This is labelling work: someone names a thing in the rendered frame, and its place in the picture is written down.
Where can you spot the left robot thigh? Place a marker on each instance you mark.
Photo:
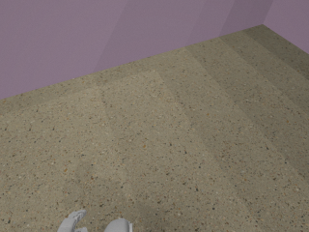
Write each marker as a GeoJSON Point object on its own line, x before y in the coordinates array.
{"type": "Point", "coordinates": [119, 225]}

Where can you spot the robot left hand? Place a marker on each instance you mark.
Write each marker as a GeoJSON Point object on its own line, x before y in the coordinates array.
{"type": "Point", "coordinates": [69, 223]}

